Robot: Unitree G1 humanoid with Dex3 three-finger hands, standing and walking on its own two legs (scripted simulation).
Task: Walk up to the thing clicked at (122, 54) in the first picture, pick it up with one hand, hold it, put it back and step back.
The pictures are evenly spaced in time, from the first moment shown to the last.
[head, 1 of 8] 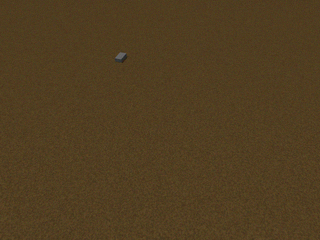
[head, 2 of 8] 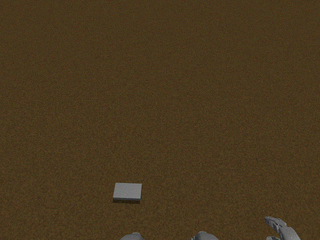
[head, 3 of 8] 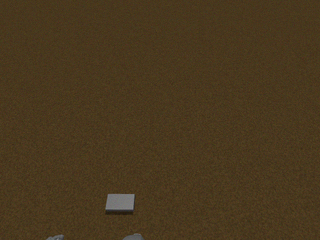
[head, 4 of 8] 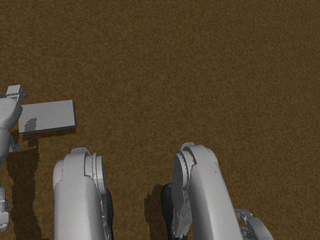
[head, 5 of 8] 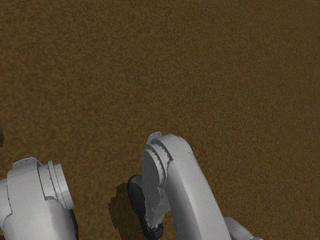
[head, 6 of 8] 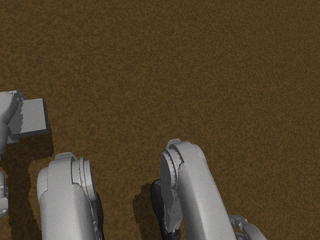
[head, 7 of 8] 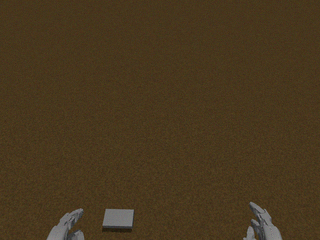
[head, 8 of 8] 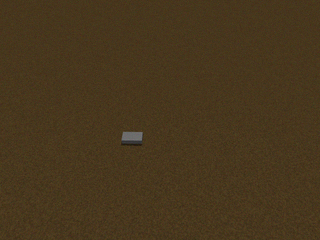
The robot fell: no
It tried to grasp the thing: yes
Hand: left
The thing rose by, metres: 0.69
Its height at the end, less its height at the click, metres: +0.00
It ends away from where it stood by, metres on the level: 0.01
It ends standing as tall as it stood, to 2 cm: yes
